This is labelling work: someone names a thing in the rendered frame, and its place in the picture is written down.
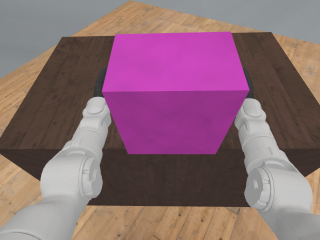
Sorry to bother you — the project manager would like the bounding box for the robot right upper arm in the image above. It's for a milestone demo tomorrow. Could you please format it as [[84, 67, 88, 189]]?
[[244, 166, 320, 240]]

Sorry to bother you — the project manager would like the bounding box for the robot right forearm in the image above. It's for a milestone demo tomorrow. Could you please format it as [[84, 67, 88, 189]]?
[[234, 98, 313, 208]]

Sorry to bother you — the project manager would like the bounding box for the robot left forearm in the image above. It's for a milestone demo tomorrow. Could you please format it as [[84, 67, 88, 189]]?
[[40, 97, 112, 196]]

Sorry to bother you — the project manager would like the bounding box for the pedestal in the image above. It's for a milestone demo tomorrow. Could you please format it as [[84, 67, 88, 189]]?
[[0, 32, 320, 207]]

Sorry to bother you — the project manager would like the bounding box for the carton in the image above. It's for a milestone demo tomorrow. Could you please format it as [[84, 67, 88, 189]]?
[[102, 31, 250, 155]]

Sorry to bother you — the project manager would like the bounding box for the robot right hand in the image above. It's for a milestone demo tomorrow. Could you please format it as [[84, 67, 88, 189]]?
[[242, 66, 255, 99]]

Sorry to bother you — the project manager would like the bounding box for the robot left hand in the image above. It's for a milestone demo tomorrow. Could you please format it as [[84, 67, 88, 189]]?
[[93, 66, 108, 98]]

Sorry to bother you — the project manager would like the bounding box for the robot left upper arm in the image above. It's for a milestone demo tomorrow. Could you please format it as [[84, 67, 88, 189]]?
[[0, 155, 103, 240]]

